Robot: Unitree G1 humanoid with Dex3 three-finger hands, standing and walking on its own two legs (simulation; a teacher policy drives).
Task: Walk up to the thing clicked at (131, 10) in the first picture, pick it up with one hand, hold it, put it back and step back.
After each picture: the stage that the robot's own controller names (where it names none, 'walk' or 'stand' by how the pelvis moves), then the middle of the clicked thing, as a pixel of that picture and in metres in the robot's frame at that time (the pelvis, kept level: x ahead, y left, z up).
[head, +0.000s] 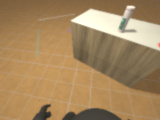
stand; (125, 20) +0.98 -0.30 +0.13
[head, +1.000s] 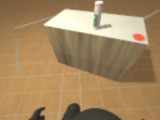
walk; (97, 16) +0.93 +0.02 +0.15
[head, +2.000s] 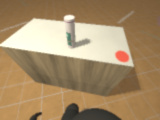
walk; (70, 33) +0.59 +0.22 +0.15
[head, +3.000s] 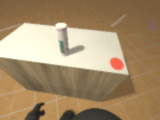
walk; (63, 41) +0.51 +0.24 +0.14
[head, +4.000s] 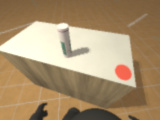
stand; (65, 42) +0.49 +0.22 +0.14
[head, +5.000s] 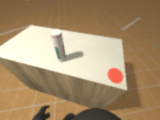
stand; (59, 47) +0.47 +0.25 +0.12
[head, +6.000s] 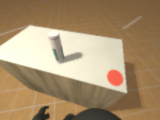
stand; (57, 49) +0.45 +0.26 +0.12
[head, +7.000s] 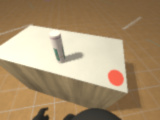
stand; (58, 49) +0.45 +0.26 +0.12
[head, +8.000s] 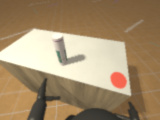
rise first; (60, 51) +0.44 +0.25 +0.13
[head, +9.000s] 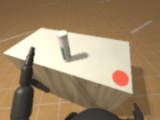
go down; (65, 48) +0.47 +0.25 +0.13
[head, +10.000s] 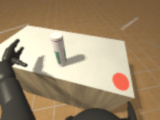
go down; (60, 51) +0.42 +0.23 +0.14
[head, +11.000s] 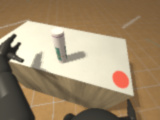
approach; (60, 48) +0.44 +0.22 +0.14
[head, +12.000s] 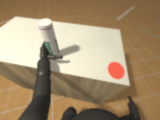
close; (51, 42) +0.45 +0.25 +0.17
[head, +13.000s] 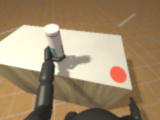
lift; (57, 47) +0.39 +0.21 +0.20
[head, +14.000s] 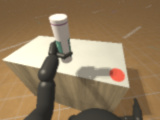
lift; (63, 42) +0.33 +0.16 +0.31
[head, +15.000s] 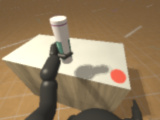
hold; (63, 43) +0.34 +0.17 +0.29
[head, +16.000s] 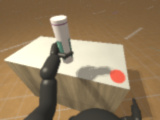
hold; (64, 43) +0.34 +0.17 +0.30
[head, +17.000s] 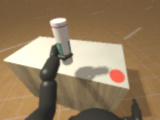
crouch; (63, 45) +0.34 +0.17 +0.29
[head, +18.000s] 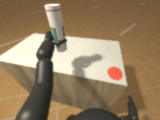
crouch; (58, 31) +0.43 +0.21 +0.32
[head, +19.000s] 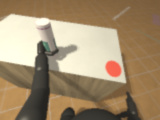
lower; (49, 41) +0.46 +0.25 +0.16
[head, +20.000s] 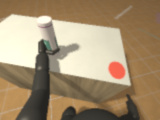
lower; (50, 40) +0.45 +0.25 +0.17
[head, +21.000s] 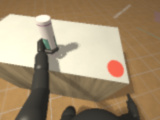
lower; (49, 39) +0.46 +0.25 +0.17
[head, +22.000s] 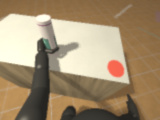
lower; (49, 39) +0.46 +0.25 +0.17
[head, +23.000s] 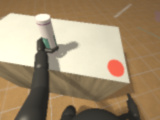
loosen; (49, 38) +0.47 +0.25 +0.17
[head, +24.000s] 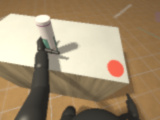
withdraw; (49, 39) +0.46 +0.25 +0.17
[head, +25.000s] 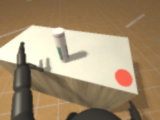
sink last; (62, 47) +0.44 +0.23 +0.15
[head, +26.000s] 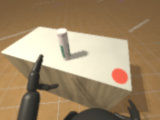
stand; (64, 46) +0.48 +0.25 +0.13
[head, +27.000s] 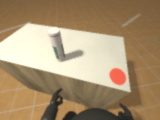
stand; (58, 47) +0.45 +0.25 +0.14
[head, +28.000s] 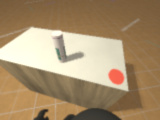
stand; (60, 48) +0.46 +0.25 +0.12
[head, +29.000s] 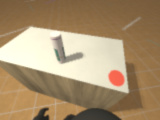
stand; (59, 49) +0.45 +0.25 +0.12
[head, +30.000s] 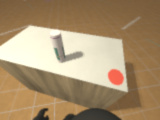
stand; (58, 48) +0.46 +0.26 +0.12
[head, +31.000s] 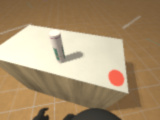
stand; (58, 48) +0.45 +0.26 +0.12
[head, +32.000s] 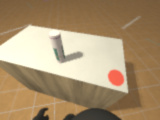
stand; (58, 48) +0.45 +0.26 +0.12
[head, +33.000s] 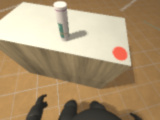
walk; (63, 24) +0.58 +0.23 +0.14
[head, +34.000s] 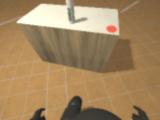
walk; (70, 10) +0.92 +0.32 +0.15
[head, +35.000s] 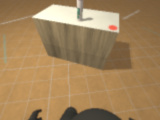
stand; (79, 10) +1.12 +0.23 +0.14
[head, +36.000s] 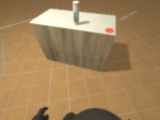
stand; (76, 14) +1.09 +0.25 +0.12
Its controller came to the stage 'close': yes
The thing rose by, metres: 0.21
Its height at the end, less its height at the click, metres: +0.00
